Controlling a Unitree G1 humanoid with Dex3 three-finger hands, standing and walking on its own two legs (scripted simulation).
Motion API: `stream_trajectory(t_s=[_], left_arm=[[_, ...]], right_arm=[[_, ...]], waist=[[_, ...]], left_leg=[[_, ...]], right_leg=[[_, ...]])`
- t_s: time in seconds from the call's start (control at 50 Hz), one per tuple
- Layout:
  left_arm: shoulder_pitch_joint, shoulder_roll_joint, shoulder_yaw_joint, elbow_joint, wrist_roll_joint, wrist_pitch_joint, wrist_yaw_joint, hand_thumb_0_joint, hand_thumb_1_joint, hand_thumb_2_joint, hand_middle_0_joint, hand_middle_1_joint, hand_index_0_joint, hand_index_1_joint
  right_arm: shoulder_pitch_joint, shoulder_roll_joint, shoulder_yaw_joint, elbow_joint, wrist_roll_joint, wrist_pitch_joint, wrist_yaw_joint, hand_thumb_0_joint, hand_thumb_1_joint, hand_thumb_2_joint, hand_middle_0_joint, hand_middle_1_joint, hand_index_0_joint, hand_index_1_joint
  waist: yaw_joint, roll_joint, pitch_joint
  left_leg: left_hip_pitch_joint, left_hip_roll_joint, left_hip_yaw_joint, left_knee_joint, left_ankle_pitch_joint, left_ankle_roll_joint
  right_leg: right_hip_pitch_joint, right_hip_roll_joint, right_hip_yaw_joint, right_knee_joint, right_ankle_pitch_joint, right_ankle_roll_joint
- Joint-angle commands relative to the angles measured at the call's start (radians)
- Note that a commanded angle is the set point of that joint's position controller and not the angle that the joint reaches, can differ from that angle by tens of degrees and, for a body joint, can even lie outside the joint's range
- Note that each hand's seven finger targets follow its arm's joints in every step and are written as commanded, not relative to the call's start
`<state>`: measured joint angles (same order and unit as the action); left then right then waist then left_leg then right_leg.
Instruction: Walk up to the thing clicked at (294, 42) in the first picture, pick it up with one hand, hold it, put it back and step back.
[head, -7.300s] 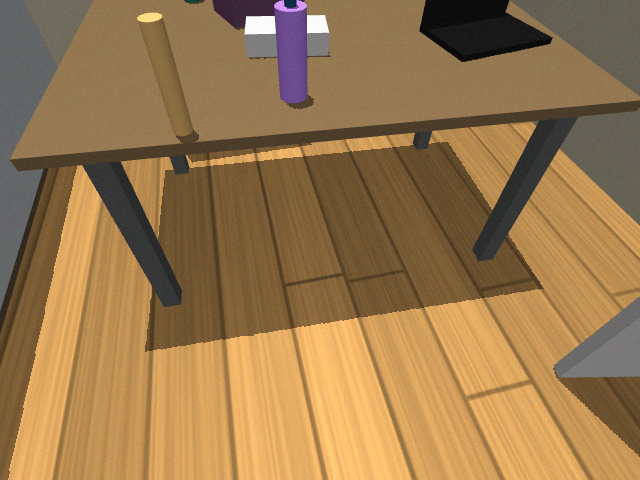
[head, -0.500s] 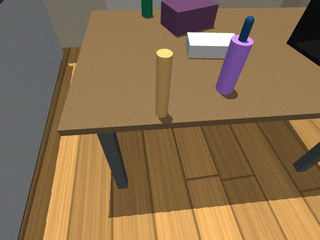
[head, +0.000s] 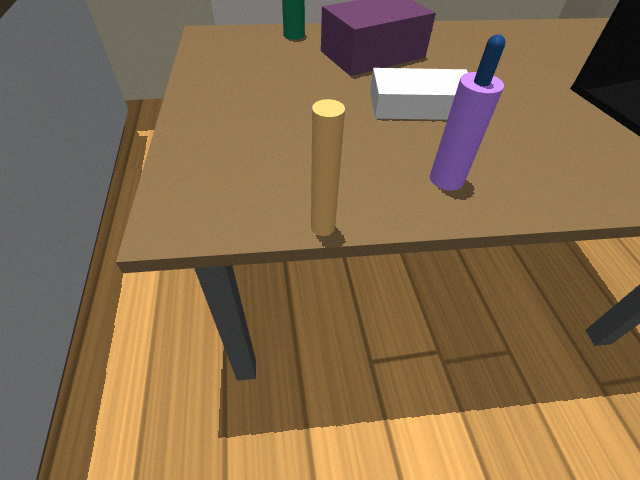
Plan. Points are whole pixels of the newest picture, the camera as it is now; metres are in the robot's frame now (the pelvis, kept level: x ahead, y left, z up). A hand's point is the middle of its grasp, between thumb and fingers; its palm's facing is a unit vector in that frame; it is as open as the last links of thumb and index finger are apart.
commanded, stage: stand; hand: right
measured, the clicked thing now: (468, 118) +0.65 -0.26 +0.10
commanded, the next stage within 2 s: walk up in 0.32 s
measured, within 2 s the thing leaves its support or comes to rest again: neither
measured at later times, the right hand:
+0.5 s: hand out of the picture +0.04 -0.31 -0.15, palm faces +0.01 +0.91 -0.42, open 7.4 cm
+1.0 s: hand (570, 434) +0.21 -0.39 -0.17, palm faces -0.18 +0.91 -0.36, open 7.4 cm
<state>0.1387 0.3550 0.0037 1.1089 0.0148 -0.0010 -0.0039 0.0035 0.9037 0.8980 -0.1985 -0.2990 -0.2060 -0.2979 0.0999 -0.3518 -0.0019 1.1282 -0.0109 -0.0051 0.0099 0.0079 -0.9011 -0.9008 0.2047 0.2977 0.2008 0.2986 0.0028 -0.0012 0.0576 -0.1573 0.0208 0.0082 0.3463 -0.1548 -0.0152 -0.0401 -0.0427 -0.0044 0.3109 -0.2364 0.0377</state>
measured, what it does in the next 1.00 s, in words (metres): steps to the right: right foot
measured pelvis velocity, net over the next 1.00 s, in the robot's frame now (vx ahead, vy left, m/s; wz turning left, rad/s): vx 0.11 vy -0.13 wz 0.09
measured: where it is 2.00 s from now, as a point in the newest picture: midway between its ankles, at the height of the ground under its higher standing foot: outside the picture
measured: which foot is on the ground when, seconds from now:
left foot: down 0.00-0.64, up 0.66-1.00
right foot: down 0.00-0.34, up 0.36-0.60, down 0.62-1.00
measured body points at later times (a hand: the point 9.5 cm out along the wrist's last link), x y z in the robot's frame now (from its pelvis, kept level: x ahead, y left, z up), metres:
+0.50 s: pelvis +0.01 -0.03 -0.01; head +0.01 -0.02 +0.44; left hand +0.07 +0.31 -0.13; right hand +0.04 -0.36 -0.12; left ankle +0.02 +0.13 -0.75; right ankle +0.00 -0.17 -0.71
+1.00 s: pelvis +0.11 -0.13 -0.02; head +0.15 -0.13 +0.43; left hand +0.08 +0.18 -0.14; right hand +0.21 -0.43 -0.14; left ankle +0.16 +0.01 -0.73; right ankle +0.08 -0.23 -0.75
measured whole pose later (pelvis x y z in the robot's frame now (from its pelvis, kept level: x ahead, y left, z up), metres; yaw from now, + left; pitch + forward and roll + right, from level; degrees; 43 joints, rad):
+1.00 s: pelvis +0.11 -0.13 -0.02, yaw +5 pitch -2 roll -1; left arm 0.34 0.36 0.05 0.90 0.02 -0.04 -0.02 0.01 0.90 0.90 -0.20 -0.30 -0.21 -0.30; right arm 0.24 -0.39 -0.05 0.91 -0.03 0.01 0.03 0.01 -0.90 -0.90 0.20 0.30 0.20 0.30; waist 0.06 0.03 0.12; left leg -0.39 0.03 -0.04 0.71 -0.30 0.01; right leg -0.15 -0.02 -0.13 0.56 -0.36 -0.03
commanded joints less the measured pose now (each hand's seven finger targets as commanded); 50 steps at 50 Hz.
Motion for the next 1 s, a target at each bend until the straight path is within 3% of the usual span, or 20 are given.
stream_trajectory(t_s=[0.0, 0.28, 0.3, 0.32, 0.34, 0.36, 0.42, 0.5, 0.54, 0.58, 0.6, 0.62, 0.64, 0.66, 0.68, 0.72, 0.74, 0.9, 0.94, 0.98], left_arm=[[-0.022, 0.215, 0.048, -0.06, 0.0, -0.025, 0.013, 0.0, 0.9, 0.9, -0.2, -0.3, -0.2, -0.3], [-0.009, 0.21, 0.042, -0.058, -0.001, -0.023, 0.013, 0.0, 0.9, 0.9, -0.2, -0.3, -0.2, -0.3], [-0.016, 0.289, 0.118, -0.124, 0.029, -0.005, -0.018, 0.0, 0.9, 0.9, -0.2, -0.3, -0.2, -0.3], [-0.021, 0.253, 0.116, -0.135, 0.038, 0.013, -0.028, 0.0, 0.9, 0.9, -0.2, -0.3, -0.2, -0.3], [-0.034, 0.26, 0.127, -0.154, 0.053, 0.03, -0.037, 0.0, 0.9, 0.9, -0.2, -0.3, -0.2, -0.3], [-0.014, 0.26, 0.135, -0.166, 0.053, 0.04, -0.045, 0.0, 0.9, 0.9, -0.2, -0.3, -0.2, -0.3], [0.022, 0.243, 0.146, -0.194, 0.032, 0.042, -0.072, 0.0, 0.9, 0.9, -0.2, -0.3, -0.2, -0.3], [0.058, 0.245, 0.157, -0.229, 0.027, 0.041, -0.103, 0.0, 0.9, 0.9, -0.2, -0.3, -0.2, -0.3], [0.139, 0.246, 0.164, -0.218, 0.025, 0.039, -0.106, 0.0, 0.9, 0.9, -0.2, -0.3, -0.2, -0.3], [0.328, 0.262, 0.18, -0.148, 0.026, 0.032, -0.095, 0.0, 0.9, 0.9, -0.2, -0.3, -0.2, -0.3], [0.461, 0.315, 0.198, -0.11, 0.034, 0.028, -0.08, 0.0, 0.9, 0.9, -0.2, -0.3, -0.2, -0.3], [0.496, 0.376, 0.217, -0.126, 0.048, 0.025, -0.062, 0.0, 0.9, 0.9, -0.2, -0.3, -0.2, -0.3], [0.279, 0.406, 0.203, -0.222, 0.056, 0.019, -0.054, 0.0, 0.9, 0.9, -0.2, -0.3, -0.2, -0.3], [0.09, 0.436, 0.198, -0.292, 0.049, 0.018, -0.051, 0.0, 0.9, 0.9, -0.2, -0.3, -0.2, -0.3], [0.032, 0.4, 0.186, -0.322, 0.036, 0.007, -0.049, 0.0, 0.9, 0.9, -0.2, -0.3, -0.2, -0.3], [0.064, 0.319, 0.167, -0.298, 0.023, -0.019, -0.037, 0.0, 0.9, 0.9, -0.2, -0.3, -0.2, -0.3], [0.082, 0.314, 0.162, -0.286, 0.018, -0.028, -0.032, 0.0, 0.9, 0.9, -0.2, -0.3, -0.2, -0.3], [0.181, 0.3, 0.132, -0.288, 0.013, -0.077, 0.007, 0.0, 0.9, 0.9, -0.2, -0.3, -0.2, -0.3], [0.173, 0.291, 0.127, -0.294, 0.003, -0.07, 0.011, 0.0, 0.9, 0.9, -0.2, -0.3, -0.2, -0.3], [0.163, 0.278, 0.117, -0.296, -0.011, -0.06, 0.017, 0.0, 0.9, 0.9, -0.2, -0.3, -0.2, -0.3]], right_arm=[[-0.045, -0.209, -0.044, -0.065, 0.002, -0.025, -0.015, 0.0, -0.9, -0.9, 0.2, 0.3, 0.2, 0.3], [-0.033, -0.212, -0.04, -0.057, 0.004, -0.025, -0.015, 0.0, -0.9, -0.9, 0.2, 0.3, 0.2, 0.3], [0.131, -0.301, -0.098, -0.074, 0.001, -0.042, -0.026, 0.0, -0.9, -0.9, 0.2, 0.3, 0.2, 0.3], [0.222, -0.353, -0.124, -0.053, -0.006, -0.047, -0.032, 0.0, -0.9, -0.9, 0.2, 0.3, 0.2, 0.3], [0.247, -0.387, -0.147, -0.056, -0.012, -0.052, -0.042, 0.0, -0.9, -0.9, 0.2, 0.3, 0.2, 0.3], [0.208, -0.406, -0.159, -0.078, -0.013, -0.058, -0.05, 0.0, -0.9, -0.9, 0.2, 0.3, 0.2, 0.3], [0.115, -0.363, -0.155, -0.148, -0.026, -0.079, -0.051, 0.0, -0.9, -0.9, 0.2, 0.3, 0.2, 0.3], [0.069, -0.349, -0.159, -0.213, -0.045, -0.076, -0.047, 0.0, -0.9, -0.9, 0.2, 0.3, 0.2, 0.3], [0.014, -0.35, -0.161, -0.233, -0.048, -0.07, -0.045, 0.0, -0.9, -0.9, 0.2, 0.3, 0.2, 0.3], [-0.025, -0.307, -0.156, -0.25, -0.055, -0.054, -0.053, 0.0, -0.9, -0.9, 0.2, 0.3, 0.2, 0.3], [-0.019, -0.243, -0.138, -0.261, -0.057, -0.044, -0.062, 0.0, -0.9, -0.9, 0.2, 0.3, 0.2, 0.3], [0.055, -0.158, -0.102, -0.267, -0.04, -0.037, -0.059, 0.0, -0.9, -0.9, 0.2, 0.3, 0.2, 0.3], [0.119, -0.193, -0.113, -0.274, -0.013, -0.032, -0.061, 0.0, -0.9, -0.9, 0.2, 0.3, 0.2, 0.3], [0.164, -0.28, -0.135, -0.256, -0.008, -0.036, -0.058, 0.0, -0.9, -0.9, 0.2, 0.3, 0.2, 0.3], [0.198, -0.309, -0.138, -0.224, 0.004, -0.039, -0.048, 0.0, -0.9, -0.9, 0.2, 0.3, 0.2, 0.3], [0.24, -0.283, -0.13, -0.196, 0.006, -0.038, -0.028, 0.0, -0.9, -0.9, 0.2, 0.3, 0.2, 0.3], [0.258, -0.254, -0.122, -0.195, 0.004, -0.035, -0.021, 0.0, -0.9, -0.9, 0.2, 0.3, 0.2, 0.3], [0.143, -0.207, -0.098, -0.29, -0.017, -0.007, 0.007, 0.0, -0.9, -0.9, 0.2, 0.3, 0.2, 0.3], [0.157, -0.192, -0.094, -0.295, -0.012, -0.013, 0.005, 0.0, -0.9, -0.9, 0.2, 0.3, 0.2, 0.3], [0.163, -0.196, -0.098, -0.291, -0.014, -0.02, 0.0, 0.0, -0.9, -0.9, 0.2, 0.3, 0.2, 0.3]], waist=[[-0.004, -0.005, -0.083], [0.001, 0.014, -0.078], [-0.041, -0.06, -0.142], [-0.07, 0.045, -0.101], [-0.086, 0.057, -0.036], [-0.056, 0.051, 0.004], [0.0, 0.109, 0.043], [0.025, 0.212, 0.051], [0.076, 0.233, 0.012], [0.171, 0.058, -0.043], [0.234, -0.155, -0.04], [0.248, -0.412, 0.007], [0.126, -0.384, 0.051], [0.043, -0.285, 0.117], [0.009, -0.211, 0.139], [0.0, -0.104, 0.118], [-0.001, -0.106, 0.105], [0.035, -0.063, 0.042], [0.029, -0.108, -0.015], [0.015, -0.091, -0.053]], left_leg=[[0.075, 0.11, -0.09, -0.035, 0.182, 0.034], [0.065, 0.111, -0.091, -0.038, 0.174, 0.035], [0.161, 0.123, -0.162, -0.023, -0.145, 0.096], [0.252, 0.23, -0.339, -0.106, -0.376, 0.151], [0.25, 0.324, -0.471, -0.162, -0.499, 0.203], [0.156, 0.379, -0.509, -0.18, -0.542, 0.238], [0.028, 0.325, -0.395, -0.172, -0.464, 0.222], [-0.146, 0.259, -0.241, -0.128, -0.402, 0.199], [-0.237, 0.208, -0.159, -0.067, -0.417, 0.167], [-0.4, 0.103, -0.049, 0.182, -0.532, 0.12], [-0.539, 0.02, 0.002, 0.465, -0.592, 0.092], [-0.615, -0.105, -0.03, 0.791, -0.592, 0.051], [-0.589, -0.1, -0.085, 0.88, -0.486, 0.028], [-0.503, -0.018, -0.124, 0.883, -0.409, 0.034], [-0.485, 0.022, -0.12, 0.873, -0.337, 0.04], [-0.411, 0.027, -0.137, 0.824, -0.224, 0.04], [-0.389, 0.03, -0.136, 0.776, -0.204, 0.038], [-0.272, 0.042, -0.093, 0.409, -0.201, 0.024], [-0.201, 0.014, -0.029, 0.324, -0.145, 0.035], [-0.122, -0.016, 0.009, 0.215, 0.012, 0.064]], right_leg=[[-0.061, -0.097, 0.057, -0.057, 0.151, -0.048], [-0.048, -0.097, 0.053, -0.054, 0.156, -0.048], [-0.123, -0.002, -0.029, 0.124, -0.134, -0.077], [-0.336, 0.022, -0.042, 0.289, -0.301, -0.077], [-0.484, 0.005, 0.034, 0.485, -0.35, -0.067], [-0.523, -0.031, 0.087, 0.581, -0.313, -0.066], [-0.497, -0.088, 0.143, 0.606, -0.227, -0.077], [-0.328, -0.074, 0.07, 0.475, -0.229, -0.061], [-0.171, -0.057, 0.013, 0.378, -0.185, -0.075], [0.073, 0.016, -0.087, 0.271, -0.073, -0.065], [0.171, 0.002, -0.021, 0.215, -0.15, -0.064], [0.039, -0.148, 0.286, 0.007, -0.482, -0.067], [-0.158, -0.321, 0.643, -0.264, -0.821, -0.162], [-0.289, -0.359, 0.715, -0.305, -0.904, -0.234], [-0.301, -0.322, 0.627, -0.263, -0.778, -0.234], [-0.291, -0.235, 0.378, -0.15, -0.516, -0.213], [-0.278, -0.23, 0.325, -0.123, -0.439, -0.217], [-0.125, -0.276, 0.112, 0.033, 0.315, -0.24], [-0.088, -0.254, 0.051, 0.165, 0.589, -0.225], [-0.088, -0.201, -0.014, 0.294, 0.632, -0.178]])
